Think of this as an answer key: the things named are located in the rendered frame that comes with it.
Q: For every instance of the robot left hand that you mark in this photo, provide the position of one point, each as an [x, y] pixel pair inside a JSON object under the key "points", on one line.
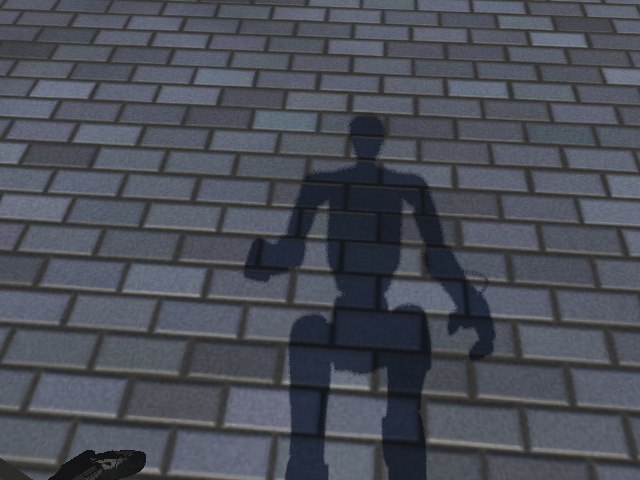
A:
{"points": [[110, 465]]}

